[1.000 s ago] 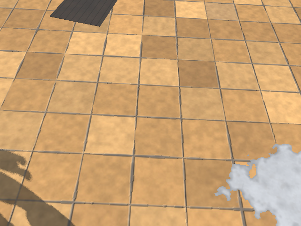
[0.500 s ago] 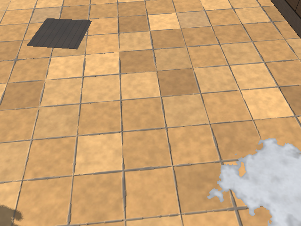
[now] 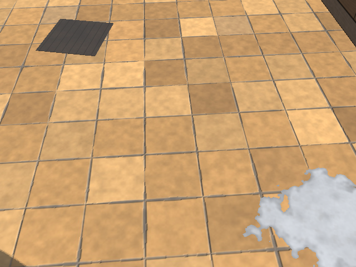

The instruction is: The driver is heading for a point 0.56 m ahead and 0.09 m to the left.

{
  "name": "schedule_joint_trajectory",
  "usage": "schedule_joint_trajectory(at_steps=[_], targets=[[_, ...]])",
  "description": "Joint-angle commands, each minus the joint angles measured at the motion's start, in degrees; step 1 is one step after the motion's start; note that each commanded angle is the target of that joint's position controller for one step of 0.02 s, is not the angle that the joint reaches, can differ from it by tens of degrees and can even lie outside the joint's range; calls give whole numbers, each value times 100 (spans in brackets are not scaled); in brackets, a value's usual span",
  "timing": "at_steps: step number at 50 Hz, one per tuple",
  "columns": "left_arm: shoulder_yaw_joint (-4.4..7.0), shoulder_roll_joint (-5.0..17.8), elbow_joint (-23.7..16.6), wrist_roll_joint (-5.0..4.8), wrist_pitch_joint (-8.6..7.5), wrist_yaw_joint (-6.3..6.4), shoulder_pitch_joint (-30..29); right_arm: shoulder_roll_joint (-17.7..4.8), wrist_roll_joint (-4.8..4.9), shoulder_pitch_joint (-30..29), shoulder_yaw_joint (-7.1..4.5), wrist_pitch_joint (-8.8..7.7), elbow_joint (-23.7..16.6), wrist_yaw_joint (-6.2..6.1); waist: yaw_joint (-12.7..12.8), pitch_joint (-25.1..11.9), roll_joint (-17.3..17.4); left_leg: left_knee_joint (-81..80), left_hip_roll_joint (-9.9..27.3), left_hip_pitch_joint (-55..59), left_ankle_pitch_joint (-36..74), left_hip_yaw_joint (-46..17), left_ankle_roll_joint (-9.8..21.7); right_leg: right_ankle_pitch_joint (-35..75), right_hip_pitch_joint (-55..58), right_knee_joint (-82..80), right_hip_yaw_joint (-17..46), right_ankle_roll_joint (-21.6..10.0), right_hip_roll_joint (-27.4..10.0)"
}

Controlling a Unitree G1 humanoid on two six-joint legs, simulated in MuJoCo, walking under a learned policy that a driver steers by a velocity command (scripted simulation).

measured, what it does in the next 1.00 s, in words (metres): walks ahead: right foot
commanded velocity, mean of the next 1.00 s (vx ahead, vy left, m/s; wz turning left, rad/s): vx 0.28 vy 0.00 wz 0.00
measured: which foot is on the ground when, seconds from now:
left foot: down 0.00-0.96, up 0.98-1.00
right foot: down 0.00-0.50, up 0.52-0.94, down 0.96-1.00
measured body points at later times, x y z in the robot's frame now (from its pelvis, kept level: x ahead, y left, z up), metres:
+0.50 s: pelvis +0.06 +0.03 -0.01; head +0.06 +0.05 +0.44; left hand -0.03 +0.27 -0.17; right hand +0.07 -0.21 -0.16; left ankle +0.05 +0.12 -0.75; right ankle -0.03 -0.09 -0.75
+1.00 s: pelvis +0.31 +0.04 -0.03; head +0.34 +0.05 +0.42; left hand +0.46 +0.27 -0.16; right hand +0.20 -0.17 -0.17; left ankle +0.08 +0.12 -0.68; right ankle +0.40 +0.00 -0.75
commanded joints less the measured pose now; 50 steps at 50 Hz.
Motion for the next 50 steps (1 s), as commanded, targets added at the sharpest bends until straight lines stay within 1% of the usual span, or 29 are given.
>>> schedule_joint_trajectory(at_steps=[1,10,11,13,15,16,17,18,20,21,22,23,24,25,26,27,28,29,30,32,35,41,43,45,46,47,48,49,50], targets=[[64,513,-55,1,-34,21,290,-469,1,326,-57,-27,-14,-22,-11,188,-50,-209,471,60,676,-437,181,885,-431,-386,634,-85,-761],[46,396,28,1,-38,32,464,-355,3,440,-27,-36,103,-41,5,221,-31,-176,466,-20,684,-443,188,919,-433,-316,594,-82,-748],[42,373,47,8,-33,31,523,-319,-6,488,-18,-34,125,-39,16,103,-45,-189,410,14,304,-410,198,399,-393,-382,591,-100,-704],[137,576,32,8,17,30,581,-383,-38,483,-68,-11,77,-23,45,224,-237,197,100,-242,-991,-177,286,-1295,-568,-424,718,-283,-613],[248,741,24,32,80,1,847,-332,-108,291,-86,4,-87,40,197,686,-522,857,-167,-1145,-1969,21,374,-3099,-729,-721,1348,-631,-928],[296,806,59,35,89,-6,1080,-192,-153,155,-60,-20,-205,78,296,875,-743,1331,-248,-1580,-1891,211,379,-3626,-658,-1004,1889,-852,-1312],[335,826,83,47,78,-12,1211,-90,-205,35,-36,-72,-322,109,346,1028,-876,1727,-140,-1804,-1561,321,393,-3729,-674,-1197,2360,-1075,-1697],[352,792,62,68,47,-23,1211,-128,-199,-83,-50,-139,-432,133,344,1078,-840,2011,5,-1970,-1397,239,423,-3482,-692,-1313,2580,-1207,-1896],[403,843,-31,114,-45,-47,1084,-273,-146,-133,-108,-273,-589,200,257,927,-682,2177,135,-2147,-1528,108,482,-2746,-445,-1272,2469,-1247,-1947],[423,869,-76,95,-87,-56,969,-267,-114,-40,-123,-334,-628,232,147,875,-674,1865,162,-1925,-1462,123,515,-2451,-507,-1158,2252,-1189,-1881],[429,833,-136,51,-121,-68,781,-229,-73,159,-137,-385,-601,246,-16,816,-632,1394,87,-1363,-1150,237,539,-2124,-766,-1012,1912,-1060,-1693],[430,794,-219,-3,-140,-80,510,-133,-34,622,-147,-422,-455,242,-289,729,-546,751,-94,-390,-684,435,554,-1885,-1294,-724,1481,-896,-1416],[418,713,-305,2,-167,-90,348,-160,-14,1237,-198,-437,-218,217,-523,605,-321,342,-279,677,-535,451,530,-1657,-1896,-207,1112,-747,-1098],[338,446,-436,31,-243,-120,193,-475,-78,1885,-299,-477,-76,159,-780,425,479,-346,461,1591,-1138,-674,607,-1277,-2622,1102,448,-521,-608],[235,77,-681,31,-313,-174,111,-1122,-51,2594,-461,-476,11,136,-909,84,1759,-1408,1845,2123,-2726,-3120,1032,-1556,-3549,2903,-453,-263,86],[352,578,-730,216,-308,-217,51,-987,-41,2405,-441,-389,74,129,-617,464,1135,-1466,2165,1496,-3061,-3646,1293,-1752,-3802,3937,-214,-320,-190],[350,510,-722,230,-327,-282,-39,-718,-61,1793,-365,-402,-156,160,-320,847,432,-1460,1984,1005,-2840,-3196,1262,-1185,-3885,4329,-34,-360,-485],[312,343,-678,175,-368,-333,8,-629,-59,1400,-335,-457,-304,183,-151,891,210,-1505,1729,739,-2104,-2626,1174,-670,-3742,4345,21,-322,-636],[319,306,-646,150,-387,-372,50,-550,-48,1208,-300,-511,-387,177,-24,801,148,-1556,1504,679,-1358,-2131,1075,-308,-3564,4240,-9,-263,-735],[355,362,-626,170,-329,-412,76,-383,-38,1362,-226,-598,-305,153,35,564,228,-1440,1194,882,262,-1357,945,31,-3457,4151,-220,-137,-724],[366,316,-812,142,-232,-408,-342,-336,-17,1835,-161,-639,-118,135,1,423,393,-1165,1019,1122,2344,-712,887,210,-3677,4023,-516,-27,-620],[222,133,-1434,46,-202,-404,-1849,-373,-42,1954,-83,-657,-91,74,-214,721,555,-1231,826,733,3573,-216,842,803,-3028,1970,-1043,-55,-292],[240,255,-1491,35,-207,-362,-1807,-492,-49,1917,-102,-683,-70,55,-109,617,619,-1007,952,888,4524,-146,830,782,-2501,1574,-1124,-251,-145],[336,487,-1346,35,-250,-285,-1142,-636,-45,1732,-144,-703,-92,29,250,197,670,-166,1038,1147,5904,-57,763,573,-1693,1451,-1103,-494,98],[419,627,-1116,23,-293,-247,-392,-709,-54,1619,-169,-685,-115,23,565,-192,684,656,1050,1230,6096,-49,755,509,-1032,1300,-991,-622,173],[502,729,-837,48,-336,-205,469,-766,-15,1450,-191,-656,-154,39,969,-585,610,1725,954,908,5535,39,729,751,-21,834,-871,-742,78],[631,1112,-662,188,-358,-152,1277,-588,12,1464,-148,-648,-279,86,1197,-1095,182,3294,699,-94,3651,168,716,-199,1196,664,221,-974,-915],[721,1540,-706,311,-344,-185,1357,183,109,2165,-45,-612,-377,169,626,-1636,-1037,5602,-398,-2085,-1670,239,543,-445,2479,230,3255,-1849,-2696],[716,1332,-711,51,-292,-254,960,-450,35,1731,-209,-570,-407,171,682,-1443,-368,6099,-343,-2728,-1486,-413,658,-1597,2020,-573,3994,-1957,-2552]])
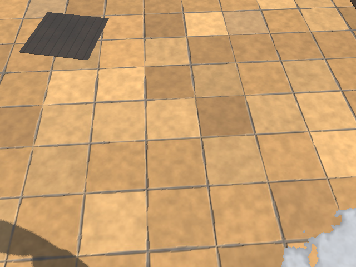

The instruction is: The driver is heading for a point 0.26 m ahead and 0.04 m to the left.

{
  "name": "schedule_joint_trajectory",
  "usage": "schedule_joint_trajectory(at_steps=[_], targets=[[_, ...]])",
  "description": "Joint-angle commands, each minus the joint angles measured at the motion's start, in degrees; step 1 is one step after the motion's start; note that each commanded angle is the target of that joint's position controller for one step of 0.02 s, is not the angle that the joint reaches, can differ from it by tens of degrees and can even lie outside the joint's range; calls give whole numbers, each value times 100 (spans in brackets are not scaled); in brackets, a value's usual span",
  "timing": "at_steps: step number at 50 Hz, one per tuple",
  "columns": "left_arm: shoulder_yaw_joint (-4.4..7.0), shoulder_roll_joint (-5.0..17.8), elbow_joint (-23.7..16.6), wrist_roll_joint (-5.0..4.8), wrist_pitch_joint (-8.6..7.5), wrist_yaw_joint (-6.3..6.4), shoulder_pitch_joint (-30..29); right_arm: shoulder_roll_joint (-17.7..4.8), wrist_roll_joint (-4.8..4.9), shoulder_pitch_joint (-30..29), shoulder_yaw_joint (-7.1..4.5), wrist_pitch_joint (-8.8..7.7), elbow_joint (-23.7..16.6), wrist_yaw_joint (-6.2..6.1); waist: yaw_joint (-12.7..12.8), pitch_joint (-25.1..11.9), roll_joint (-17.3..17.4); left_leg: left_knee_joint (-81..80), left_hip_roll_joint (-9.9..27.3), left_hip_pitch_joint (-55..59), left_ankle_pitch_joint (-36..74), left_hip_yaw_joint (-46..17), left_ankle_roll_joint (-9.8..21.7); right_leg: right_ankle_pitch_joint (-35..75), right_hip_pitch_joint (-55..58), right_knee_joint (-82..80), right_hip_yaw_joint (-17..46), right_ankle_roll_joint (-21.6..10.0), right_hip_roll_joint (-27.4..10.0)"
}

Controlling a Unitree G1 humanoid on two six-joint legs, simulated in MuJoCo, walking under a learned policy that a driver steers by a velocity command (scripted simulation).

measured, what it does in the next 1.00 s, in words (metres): walks ahead: left foot, then right foot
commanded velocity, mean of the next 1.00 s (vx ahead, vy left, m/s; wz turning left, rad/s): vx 0.12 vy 0.00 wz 0.00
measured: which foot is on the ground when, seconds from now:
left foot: up 0.00-0.40, down 0.42-1.00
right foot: down 0.00-0.44, up 0.46-0.66, down 0.68-1.00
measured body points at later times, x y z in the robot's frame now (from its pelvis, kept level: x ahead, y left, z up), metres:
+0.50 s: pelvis +0.20 +0.02 +0.02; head +0.22 +0.03 +0.46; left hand +0.17 +0.23 -0.15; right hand +0.27 -0.20 -0.13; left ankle +0.27 +0.09 -0.71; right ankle +0.11 -0.06 -0.69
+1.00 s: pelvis +0.23 +0.00 +0.03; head +0.23 +0.00 +0.48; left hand +0.20 +0.21 -0.13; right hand +0.21 -0.22 -0.13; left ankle +0.27 +0.10 -0.71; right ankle +0.19 -0.10 -0.71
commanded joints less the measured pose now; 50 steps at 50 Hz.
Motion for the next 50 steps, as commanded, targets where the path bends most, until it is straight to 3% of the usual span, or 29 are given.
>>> schedule_joint_trajectory(at_steps=[1,2,4,5,7,9,11,14,17,19,20,21,22,23,24,25,27,29,31,33,34,35,36,38,41,50], targets=[[295,978,323,-148,60,0,1517,-776,-28,-268,-207,-44,-632,61,515,-629,-282,2905,325,-3640,723,-510,197,-2229,3109,-2207,4053,-1121,-2422],[197,605,273,-132,-9,-19,1173,-728,-54,-559,-216,-71,-690,66,373,-115,39,2574,483,-3389,1060,-469,177,-1008,2267,-2384,3392,-944,-2204],[56,230,449,-105,-144,39,1300,-454,-158,-310,-206,60,-587,62,-21,-16,115,2109,632,-2536,1041,-432,-1,1701,1410,-2291,2181,-660,-1802],[17,183,539,-96,-203,53,1465,-310,-166,-188,-195,134,-546,70,-106,-90,57,1889,615,-2288,952,-386,-75,2724,1291,-2197,1779,-588,-1722],[-1,337,658,-83,-286,60,1706,-262,-156,-270,-208,235,-586,78,-200,-142,-125,1453,520,-2266,1054,-221,-180,4097,1275,-2068,1241,-503,-1544],[-26,464,689,-68,-263,69,1783,-316,-137,-602,-211,294,-691,78,-220,-170,-335,789,482,-2415,1417,-44,-231,4651,1387,-1977,869,-347,-1331],[-81,444,692,-89,-199,88,1818,-300,-90,-1090,-169,306,-817,69,-122,-182,-491,-77,417,-2300,1804,153,-269,4822,1418,-1903,587,-134,-1128],[-129,442,818,-103,-129,138,2193,-314,-34,-1552,-120,308,-894,27,123,-354,-612,-831,303,-2140,2275,309,-274,4821,1844,-1716,569,20,-1163],[-157,405,901,-63,-58,194,2311,-398,-44,-1647,-116,286,-858,-45,192,-320,-619,-1278,269,-1983,2069,255,-192,4579,2143,-1409,738,-63,-1350],[-162,396,914,-62,-19,228,2233,-433,-63,-1470,-134,243,-757,-93,106,-243,-552,-1842,223,-1690,1913,225,-78,4405,2248,-1027,904,-87,-1448],[-158,410,920,-93,-9,239,2155,-418,-76,-1177,-138,191,-640,-118,-72,-268,-399,-2528,240,-1229,2439,182,-25,4179,2194,-670,893,35,-1373],[-158,408,926,-103,-27,239,2301,-648,-106,-804,-188,109,-522,-142,-135,-510,-99,-2771,642,-477,4139,-223,35,3328,1943,-220,860,241,-1180],[-206,181,940,-162,-21,256,2859,-976,-141,-444,-247,67,-445,-143,86,-1022,454,-2268,1596,492,6758,-975,454,1032,1388,386,677,418,-852],[-231,-72,1164,-285,125,274,3240,-735,-54,-413,-183,134,-425,-135,11,-1460,945,-2380,2335,560,7376,-1738,1325,-1712,1188,1073,531,538,-292],[-158,150,1083,-212,241,293,2807,-499,-32,-543,-92,170,-454,-112,-49,-1181,845,-2814,2420,120,6342,-2055,1474,-2899,955,1420,773,553,-240],[-124,175,992,-115,301,275,2421,-519,-60,-844,-76,197,-492,-124,16,-748,668,-3093,2231,-359,5357,-1930,1383,-2973,843,1583,903,600,-250],[-145,-18,983,-56,417,229,2154,-501,-96,-1242,-34,264,-536,-212,260,-393,412,-3515,1830,-1137,3924,-1464,979,-2392,1095,1273,1009,709,-409],[-196,-183,1116,-76,479,236,2337,-515,-89,-1443,-27,304,-536,-221,406,-400,479,-3626,1456,-1327,3158,-1092,622,-1894,1435,587,875,810,-390],[-198,-156,1236,-107,515,274,2435,-563,-44,-1431,-45,329,-495,-195,426,-498,411,-3593,1295,-1358,2413,-942,445,-1264,1749,-54,739,843,-346],[-221,-122,1258,-71,521,285,2347,-637,27,-1404,-92,382,-452,-161,408,-315,297,-3690,1122,-1730,908,-898,133,-349,2082,-878,818,813,-456],[-220,-7,1172,-18,498,285,2205,-628,43,-1336,-112,409,-431,-141,316,-117,279,-3784,1034,-1912,265,-928,-66,-350,2038,-1157,1065,784,-684],[-215,122,1118,-21,466,278,2097,-577,68,-1250,-130,453,-417,-121,193,168,168,-3864,870,-1896,206,-843,-181,-745,1584,-1256,1229,718,-796],[-218,111,1156,-70,433,270,2057,-465,57,-1212,-121,480,-379,-107,158,384,-155,-3720,760,-1500,657,-674,-202,-978,1034,-1359,1269,678,-801],[-238,33,1165,-113,339,281,1980,-357,-10,-995,-106,466,-262,-102,59,229,-347,-3326,745,-887,1490,-579,-163,-784,881,-1599,1346,669,-870],[-242,46,1137,-124,254,309,1979,-391,-22,-897,-110,416,-170,-90,27,7,-204,-3175,763,-654,2020,-535,-135,-449,1078,-1677,1387,619,-920],[-257,-1,1174,-123,240,310,2197,-319,-3,-820,-59,427,15,-118,68,61,-84,-3131,779,-685,2241,-486,-205,-136,1272,-1718,1357,562,-927]])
